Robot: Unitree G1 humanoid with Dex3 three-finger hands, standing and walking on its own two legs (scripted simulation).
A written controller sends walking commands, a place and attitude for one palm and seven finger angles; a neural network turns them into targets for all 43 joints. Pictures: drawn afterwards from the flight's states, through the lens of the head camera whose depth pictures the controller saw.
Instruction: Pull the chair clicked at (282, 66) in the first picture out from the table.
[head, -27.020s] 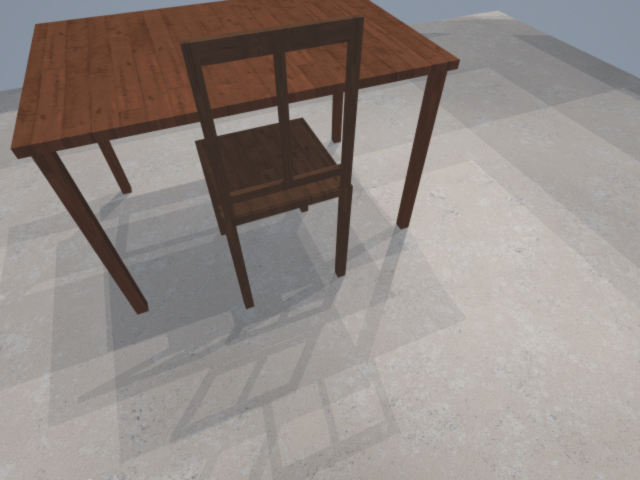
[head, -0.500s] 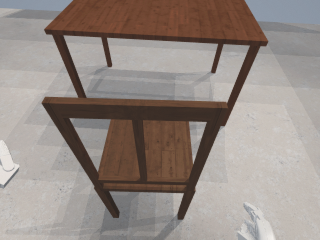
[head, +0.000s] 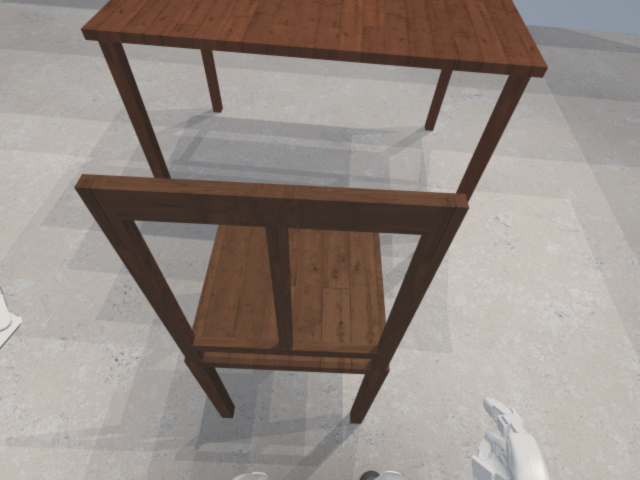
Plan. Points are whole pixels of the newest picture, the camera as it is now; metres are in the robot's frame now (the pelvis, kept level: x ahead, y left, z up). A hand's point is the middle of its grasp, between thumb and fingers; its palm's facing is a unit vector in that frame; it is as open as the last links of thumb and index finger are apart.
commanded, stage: step back with the hand held close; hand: left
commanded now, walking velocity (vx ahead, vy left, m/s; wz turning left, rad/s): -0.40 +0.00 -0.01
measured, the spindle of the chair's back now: (282, 298) +0.36 +0.08 -0.03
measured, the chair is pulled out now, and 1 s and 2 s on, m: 0.61 0.61 0.61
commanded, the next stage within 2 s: stop stepping back and stand still in 0.90 s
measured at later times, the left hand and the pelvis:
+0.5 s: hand (22, 327) +0.20 +0.26 +0.18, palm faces +0.47 -0.74 -0.48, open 7.4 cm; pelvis +0.00 -0.01 +0.00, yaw +0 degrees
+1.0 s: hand (8, 473) +0.11 +0.21 +0.18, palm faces +0.34 -0.79 -0.52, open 7.4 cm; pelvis -0.12 -0.04 +0.01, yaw -2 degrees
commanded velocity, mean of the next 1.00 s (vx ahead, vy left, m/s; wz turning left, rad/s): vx -0.39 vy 0.00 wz -0.01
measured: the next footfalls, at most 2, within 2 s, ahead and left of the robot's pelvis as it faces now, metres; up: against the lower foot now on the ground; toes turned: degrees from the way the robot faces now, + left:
right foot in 0.96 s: -0.10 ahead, -0.18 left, +0.00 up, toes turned -3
left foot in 1.18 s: -0.10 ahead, +0.07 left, +0.00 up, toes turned -1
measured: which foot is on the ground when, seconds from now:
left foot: down 0.00-1.00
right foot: down 0.00-0.66, up 0.68-0.94, down 0.96-1.00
